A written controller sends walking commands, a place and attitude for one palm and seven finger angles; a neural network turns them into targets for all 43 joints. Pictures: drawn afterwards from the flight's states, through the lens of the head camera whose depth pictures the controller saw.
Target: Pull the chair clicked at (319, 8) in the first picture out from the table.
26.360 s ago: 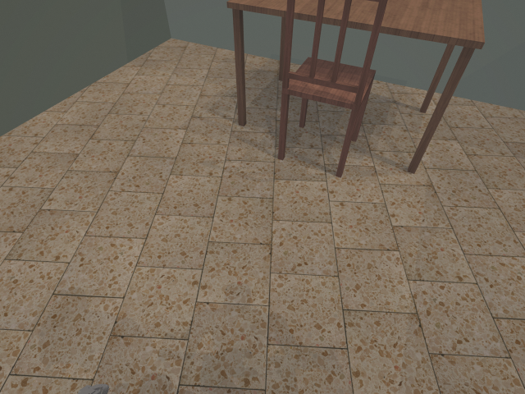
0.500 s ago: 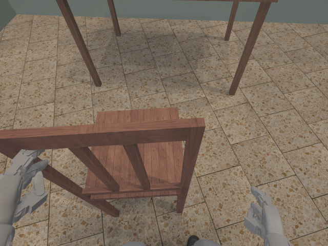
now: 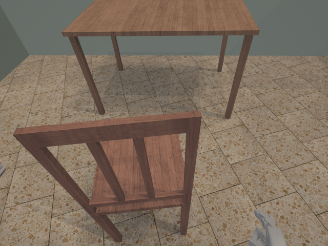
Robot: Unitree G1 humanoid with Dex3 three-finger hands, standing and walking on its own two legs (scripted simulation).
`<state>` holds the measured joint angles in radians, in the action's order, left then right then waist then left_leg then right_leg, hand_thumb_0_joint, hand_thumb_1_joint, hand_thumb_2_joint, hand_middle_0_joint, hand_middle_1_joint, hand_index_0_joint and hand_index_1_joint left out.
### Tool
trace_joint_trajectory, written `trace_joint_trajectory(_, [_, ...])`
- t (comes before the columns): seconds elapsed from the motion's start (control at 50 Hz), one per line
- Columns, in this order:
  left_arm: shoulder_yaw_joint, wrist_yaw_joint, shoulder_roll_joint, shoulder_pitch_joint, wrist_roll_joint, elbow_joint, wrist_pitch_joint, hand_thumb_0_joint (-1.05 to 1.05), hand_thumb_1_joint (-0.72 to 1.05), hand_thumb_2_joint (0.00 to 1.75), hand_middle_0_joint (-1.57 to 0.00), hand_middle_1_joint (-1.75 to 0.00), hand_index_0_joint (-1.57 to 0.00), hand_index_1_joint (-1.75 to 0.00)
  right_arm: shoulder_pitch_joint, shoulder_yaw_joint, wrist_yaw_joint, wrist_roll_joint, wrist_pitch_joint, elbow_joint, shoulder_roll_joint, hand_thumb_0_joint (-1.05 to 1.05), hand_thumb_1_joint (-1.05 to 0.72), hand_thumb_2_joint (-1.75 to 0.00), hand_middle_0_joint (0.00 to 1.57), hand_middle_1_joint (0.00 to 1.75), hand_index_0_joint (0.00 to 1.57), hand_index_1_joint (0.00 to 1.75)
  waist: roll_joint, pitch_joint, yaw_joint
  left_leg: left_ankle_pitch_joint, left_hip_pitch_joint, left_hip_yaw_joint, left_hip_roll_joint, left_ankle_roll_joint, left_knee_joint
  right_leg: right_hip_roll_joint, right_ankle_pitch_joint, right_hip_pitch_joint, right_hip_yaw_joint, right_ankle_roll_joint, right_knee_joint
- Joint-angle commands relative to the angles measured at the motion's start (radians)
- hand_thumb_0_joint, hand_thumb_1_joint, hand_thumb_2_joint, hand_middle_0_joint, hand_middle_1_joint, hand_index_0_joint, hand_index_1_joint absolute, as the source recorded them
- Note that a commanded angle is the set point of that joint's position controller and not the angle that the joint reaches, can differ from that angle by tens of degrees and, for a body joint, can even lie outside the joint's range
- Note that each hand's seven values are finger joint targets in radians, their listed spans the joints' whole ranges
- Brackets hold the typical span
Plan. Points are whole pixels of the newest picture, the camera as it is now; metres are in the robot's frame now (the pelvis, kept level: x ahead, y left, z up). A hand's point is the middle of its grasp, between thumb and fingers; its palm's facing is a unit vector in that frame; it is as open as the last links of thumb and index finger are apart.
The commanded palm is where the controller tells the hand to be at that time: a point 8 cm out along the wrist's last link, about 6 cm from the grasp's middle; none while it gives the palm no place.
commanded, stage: step back with the hand held close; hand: left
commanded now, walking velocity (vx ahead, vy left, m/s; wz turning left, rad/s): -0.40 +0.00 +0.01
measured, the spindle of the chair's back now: (109, 175) +0.32 +0.19 -0.05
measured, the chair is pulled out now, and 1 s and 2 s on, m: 0.74 0.74 0.74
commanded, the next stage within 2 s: stop stepping back and stand still in 0.68 s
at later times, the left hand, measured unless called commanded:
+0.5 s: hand (30, 196) +0.17 +0.23 +0.16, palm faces +0.30 -0.72 -0.62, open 7.4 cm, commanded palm +0.08 +0.28 +0.18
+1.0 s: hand out of the picture +0.00 +0.19 +0.16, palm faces +0.40 -0.74 -0.54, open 7.4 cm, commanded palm -0.04 +0.23 +0.18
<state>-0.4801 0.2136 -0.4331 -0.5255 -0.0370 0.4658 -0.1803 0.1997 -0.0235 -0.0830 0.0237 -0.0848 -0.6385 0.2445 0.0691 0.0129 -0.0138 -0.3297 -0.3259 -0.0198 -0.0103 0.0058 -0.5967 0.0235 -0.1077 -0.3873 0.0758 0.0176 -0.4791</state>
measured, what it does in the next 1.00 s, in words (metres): walks backwards: right foot, then left foot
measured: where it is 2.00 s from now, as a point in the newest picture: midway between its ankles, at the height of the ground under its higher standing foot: outside the picture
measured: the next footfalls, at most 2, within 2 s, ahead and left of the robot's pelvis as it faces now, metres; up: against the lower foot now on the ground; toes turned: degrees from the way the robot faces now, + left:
right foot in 0.40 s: -0.12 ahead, -0.13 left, +0.00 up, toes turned -4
left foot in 0.66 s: -0.02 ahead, +0.09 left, +0.00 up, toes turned -3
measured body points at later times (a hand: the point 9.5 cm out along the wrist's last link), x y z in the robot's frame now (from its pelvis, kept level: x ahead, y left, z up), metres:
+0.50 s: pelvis -0.08 -0.01 +0.00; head +0.03 -0.05 +0.44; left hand +0.14 +0.27 +0.20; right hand +0.12 -0.23 -0.12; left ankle +0.03 +0.12 -0.72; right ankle -0.16 -0.13 -0.73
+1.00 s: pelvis -0.20 -0.06 -0.02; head -0.21 -0.08 +0.42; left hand -0.02 +0.23 +0.19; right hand -0.06 -0.33 -0.12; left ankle -0.12 +0.07 -0.68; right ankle -0.09 -0.21 -0.73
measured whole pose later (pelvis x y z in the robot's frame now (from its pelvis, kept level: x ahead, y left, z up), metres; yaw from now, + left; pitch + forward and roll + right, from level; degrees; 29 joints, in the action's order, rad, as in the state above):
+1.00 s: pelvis -0.20 -0.06 -0.02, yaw -3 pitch -6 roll +1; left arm -0.43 0.14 -0.43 -0.56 -0.03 0.47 -0.18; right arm 0.23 -0.05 -0.07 0.02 -0.09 -0.66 0.24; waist 0.04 -0.09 0.00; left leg -0.45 -0.54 0.02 -0.01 -0.02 -1.14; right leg 0.09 -0.21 -0.42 0.05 -0.02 -0.72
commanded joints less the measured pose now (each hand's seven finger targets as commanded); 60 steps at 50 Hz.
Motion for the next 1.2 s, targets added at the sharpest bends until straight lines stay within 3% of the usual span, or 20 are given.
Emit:
trace_joint_trajectory(0.0, [-0.013, -0.003, -0.122, 0.017, 0.014, 0.002, 0.02, 0.0, 0.9, 0.9, -0.2, -0.3, -0.2, -0.3, -0.103, -0.031, -0.002, 0.01, -0.021, 0.169, 0.101, 0.0, -0.9, -0.9, 0.2, 0.3, 0.2, 0.3, -0.21, -0.036, 0.009, -0.168, -0.065, 0.097, -0.071, 0.037, 0.14, 0.134, -0.473, -0.024, -0.177, -0.01, 0.217])
trace_joint_trajectory(0.18, [-0.157, 0.006, -0.252, 0.008, 0.053, 0.46, -0.081, 0.0, 0.9, 0.9, -0.2, -0.3, -0.2, -0.3, -0.1, -0.041, -0.006, -0.022, -0.093, 0.211, 0.101, 0.0, -0.9, -0.9, 0.2, 0.3, 0.2, 0.3, 0.307, 0.129, -0.009, -0.188, -0.418, 0.242, -0.284, 0.129, 0.376, 0.003, -0.102, 0.416, -0.042, -0.046, -0.375])
trace_joint_trajectory(0.38, [-0.085, -0.05, -0.144, -0.014, 0.01, 0.164, -0.155, 0.0, 0.9, 0.9, -0.2, -0.3, -0.2, -0.3, -0.064, -0.068, 0.028, -0.049, -0.139, 0.028, 0.104, 0.0, -0.9, -0.9, 0.2, 0.3, 0.2, 0.3, 0.153, 0.226, 0.003, 1.081, 0.49, 0.193, -0.251, 0.071, 0.015, 0.016, -0.085, -0.008, -0.078, -0.001, 0.161])
trace_joint_trajectory(0.44, [-0.057, -0.068, -0.153, -0.023, 0.0, 0.26, -0.145, 0.0, 0.9, 0.9, -0.2, -0.3, -0.2, -0.3, -0.104, -0.062, 0.033, -0.021, -0.098, 0.096, 0.093, 0.0, -0.9, -0.9, 0.2, 0.3, 0.2, 0.3, -0.091, 0.361, -0.023, 0.842, 0.409, 0.042, -0.139, 0.032, -0.123, 0.049, 0.439, 0.232, -0.052, -0.027, 0.22])
trace_joint_trajectory(0.48, [-0.122, -0.075, -0.227, -0.058, -0.014, 0.294, -0.148, 0.0, 0.9, 0.9, -0.2, -0.3, -0.2, -0.3, -0.138, -0.079, 0.023, 0.01, -0.077, 0.172, 0.096, 0.0, -0.9, -0.9, 0.2, 0.3, 0.2, 0.3, -0.501, 0.29, -0.03, 0.072, -0.041, -0.062, 0.048, -0.008, -0.28, 0.231, 1.055, 0.433, -0.129, 0.047, 0.069])
trace_joint_trajectory(0.5, [-0.167, -0.071, -0.25, -0.113, -0.016, 0.269, -0.151, 0.0, 0.9, 0.9, -0.2, -0.3, -0.2, -0.3, -0.174, -0.063, 0.02, 0.022, -0.078, 0.205, 0.07, 0.0, -0.9, -0.9, 0.2, 0.3, 0.2, 0.3, -0.486, 0.241, -0.038, -0.204, -0.205, -0.013, 0.071, 0.004, -0.333, 0.308, 1.151, 0.492, -0.142, 0.073, 0.024])
trace_joint_trajectory(0.54, [-0.201, -0.058, -0.25, -0.188, -0.017, 0.243, -0.134, 0.0, 0.9, 0.9, -0.2, -0.3, -0.2, -0.3, -0.197, -0.016, 0.012, 0.023, -0.071, 0.213, 0.03, 0.0, -0.9, -0.9, 0.2, 0.3, 0.2, 0.3, -0.3, 0.208, -0.024, -0.232, -0.268, 0.03, 0.033, 0.01, -0.237, 0.329, 1.112, 0.503, -0.152, 0.096, -0.025])
trace_joint_trajectory(0.58, [-0.174, -0.037, -0.209, -0.208, -0.022, 0.27, -0.134, 0.0, 0.9, 0.9, -0.2, -0.3, -0.2, -0.3, -0.185, 0.014, -0.013, 0.007, -0.048, 0.179, 0.026, 0.0, -0.9, -0.9, 0.2, 0.3, 0.2, 0.3, -0.101, 0.213, 0.027, 0.128, -0.077, -0.061, 0.056, 0.007, 0.161, 0.181, 1.066, 0.445, -0.036, 0.011, -0.19])
trace_joint_trajectory(0.6, [-0.161, -0.032, -0.217, -0.184, -0.034, 0.305, -0.147, 0.0, 0.9, 0.9, -0.2, -0.3, -0.2, -0.3, -0.177, 0.008, -0.017, 0.008, -0.045, 0.177, 0.037, 0.0, -0.9, -0.9, 0.2, 0.3, 0.2, 0.3, -0.005, 0.227, 0.039, 0.62, 0.14, -0.033, -0.007, 0.026, 0.255, 0.104, 0.827, 0.29, 0.015, -0.041, -0.286])
trace_joint_trajectory(0.64, [-0.134, -0.036, -0.198, -0.164, -0.031, 0.335, -0.161, 0.0, 0.9, 0.9, -0.2, -0.3, -0.2, -0.3, -0.103, -0.056, 0.005, -0.019, -0.066, 0.133, 0.079, 0.0, -0.9, -0.9, 0.2, 0.3, 0.2, 0.3, 0.155, 0.259, 0.025, 1.345, 0.449, 0.302, -0.349, 0.167, 0.15, -0.017, -0.477, -0.117, -0.095, -0.037, -0.609])
trace_joint_trajectory(0.68, [-0.055, -0.058, -0.124, -0.033, -0.029, 0.281, -0.163, 0.0, 0.9, 0.9, -0.2, -0.3, -0.2, -0.3, -0.032, -0.076, 0.033, -0.012, -0.103, 0.125, 0.119, 0.0, -0.9, -0.9, 0.2, 0.3, 0.2, 0.3, 0.116, 0.113, 0.068, 1.163, 0.374, 0.236, -0.387, 0.173, 0.223, -0.045, -0.534, -0.252, -0.161, -0.008, -0.855])
trace_joint_trajectory(0.76, [-0.154, -0.045, -0.193, -0.078, -0.012, 0.199, -0.123, 0.0, 0.9, 0.9, -0.2, -0.3, -0.2, -0.3, -0.097, -0.083, 0.016, -0.01, -0.088, 0.121, 0.083, 0.0, -0.9, -0.9, 0.2, 0.3, 0.2, 0.3, 0.126, 0.074, -0.002, 0.832, 0.105, 0.133, -0.281, 0.127, 0.181, 0.057, -0.351, -0.027, -0.117, -0.003, -0.477])
trace_joint_trajectory(0.84, [-0.134, -0.046, -0.185, -0.178, -0.024, 0.183, -0.078, 0.0, 0.9, 0.9, -0.2, -0.3, -0.2, -0.3, -0.058, -0.064, 0.008, 0.027, -0.057, 0.177, 0.093, 0.0, -0.9, -0.9, 0.2, 0.3, 0.2, 0.3, 0.156, 0.057, 0.006, -0.233, -0.273, 0.059, -0.151, 0.056, 0.136, 0.047, -0.136, 0.334, -0.003, -0.041, -0.144])
trace_joint_trajectory(0.88, [-0.131, -0.031, -0.219, -0.067, 0.0, 0.199, -0.073, 0.0, 0.9, 0.9, -0.2, -0.3, -0.2, -0.3, -0.061, -0.056, -0.001, 0.018, -0.071, 0.192, 0.089, 0.0, -0.9, -0.9, 0.2, 0.3, 0.2, 0.3, -0.043, 0.017, 0.008, -0.399, -0.318, -0.038, -0.043, 0.007, -0.11, 0.131, -0.349, 0.238, -0.101, -0.026, 0.01])
trace_joint_trajectory(0.92, [-0.155, -0.024, -0.297, 0.074, -0.008, 0.22, -0.063, 0.0, 0.9, 0.9, -0.2, -0.3, -0.2, -0.3, -0.066, -0.047, 0.003, -0.008, -0.076, 0.183, 0.096, 0.0, -0.9, -0.9, 0.2, 0.3, 0.2, 0.3, -0.348, -0.028, 0.019, -0.239, -0.156, 0.031, 0.033, -0.026, -0.713, 0.432, -0.751, -0.185, -0.542, 0.102, 0.401])
trace_joint_trajectory(0.96, [-0.083, -0.043, -0.255, 0.235, 0.023, 0.203, -0.048, 0.0, 0.9, 0.9, -0.2, -0.3, -0.2, -0.3, -0.064, -0.045, 0.009, -0.018, -0.05, 0.122, 0.102, 0.0, -0.9, -0.9, 0.2, 0.3, 0.2, 0.3, -0.444, -0.03, 0.067, -0.086, -0.063, 0.043, 0.021, -0.03, -0.947, 0.402, -0.94, -0.4, -0.477, 0.065, 0.436])
trace_joint_trajectory(1.02, [-0.094, -0.054, -0.266, 0.186, 0.013, 0.185, -0.044, 0.0, 0.9, 0.9, -0.2, -0.3, -0.2, -0.3, -0.055, -0.023, 0.0, -0.006, -0.035, 0.141, 0.085, 0.0, -0.9, -0.9, 0.2, 0.3, 0.2, 0.3, -0.262, 0.013, 0.071, -0.081, 0.1, -0.025, -0.002, -0.011, -0.716, 0.287, -0.78, -0.45, -0.119, 0.022, 0.303])
trace_joint_trajectory(1.1, [-0.096, -0.03, -0.227, 0.173, 0.024, 0.287, -0.071, 0.0, 0.9, 0.9, -0.2, -0.3, -0.2, -0.3, 0.016, -0.029, 0.016, -0.025, -0.076, 0.14, 0.088, 0.0, -0.9, -0.9, 0.2, 0.3, 0.2, 0.3, -0.203, 0.131, 0.065, -0.125, 0.097, -0.053, 0.0, 0.047, 0.013, 0.263, -0.443, -0.046, 0.007, -0.02, 0.027])
trace_joint_trajectory(1.16, [-0.111, -0.026, -0.204, 0.183, 0.033, 0.321, -0.09, 0.0, 0.9, 0.9, -0.2, -0.3, -0.2, -0.3, 0.04, -0.058, 0.022, -0.049, -0.091, 0.177, 0.113, 0.0, -0.9, -0.9, 0.2, 0.3, 0.2, 0.3, 0.297, 0.009, 0.044, 0.055, -0.11, 0.1, -0.077, 0.111, 0.435, 0.029, -0.373, 0.029, 0.07, -0.058, -0.708])
trace_joint_trajectory(1.18, [-0.111, -0.042, -0.203, 0.135, 0.046, 0.264, -0.097, 0.0, 0.9, 0.9, -0.2, -0.3, -0.2, -0.3, 0.054, -0.073, 0.031, -0.032, -0.092, 0.183, 0.108, 0.0, -0.9, -0.9, 0.2, 0.3, 0.2, 0.3, 0.317, -0.004, 0.031, 0.139, -0.152, 0.168, -0.146, 0.163, 0.41, -0.016, -0.375, -0.057, 0.027, -0.055, -1.001])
